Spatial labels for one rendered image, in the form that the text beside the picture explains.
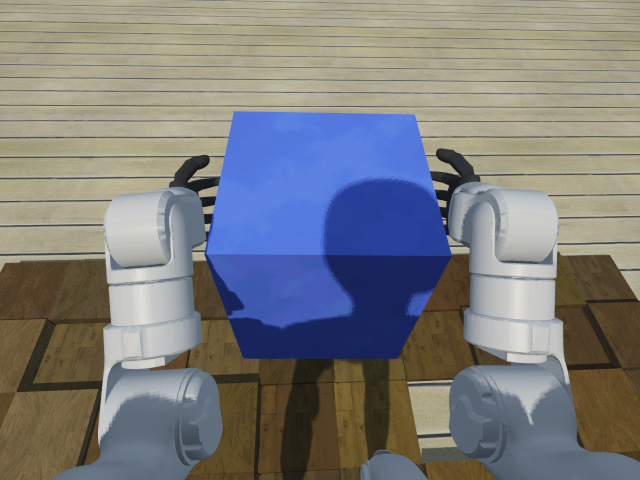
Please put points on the left robot forearm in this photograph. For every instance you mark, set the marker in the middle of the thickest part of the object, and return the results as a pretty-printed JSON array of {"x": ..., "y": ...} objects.
[{"x": 148, "y": 240}]

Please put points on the carton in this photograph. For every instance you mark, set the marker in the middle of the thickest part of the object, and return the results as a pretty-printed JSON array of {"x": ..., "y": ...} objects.
[{"x": 326, "y": 239}]

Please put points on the right robot upper arm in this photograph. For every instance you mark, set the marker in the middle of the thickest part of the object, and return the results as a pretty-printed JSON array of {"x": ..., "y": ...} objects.
[{"x": 519, "y": 423}]

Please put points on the robot right thigh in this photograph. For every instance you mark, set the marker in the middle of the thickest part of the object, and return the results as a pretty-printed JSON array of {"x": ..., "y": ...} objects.
[{"x": 390, "y": 467}]

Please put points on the robot right hand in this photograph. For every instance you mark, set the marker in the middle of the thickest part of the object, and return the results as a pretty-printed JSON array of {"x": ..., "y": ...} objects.
[{"x": 464, "y": 169}]

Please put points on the left robot upper arm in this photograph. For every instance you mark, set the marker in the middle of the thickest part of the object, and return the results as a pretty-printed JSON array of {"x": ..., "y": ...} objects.
[{"x": 156, "y": 425}]

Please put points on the right robot forearm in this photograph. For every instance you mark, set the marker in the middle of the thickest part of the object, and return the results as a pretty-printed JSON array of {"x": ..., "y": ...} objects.
[{"x": 512, "y": 236}]

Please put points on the robot left hand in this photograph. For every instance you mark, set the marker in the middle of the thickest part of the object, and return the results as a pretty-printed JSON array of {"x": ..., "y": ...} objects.
[{"x": 186, "y": 171}]

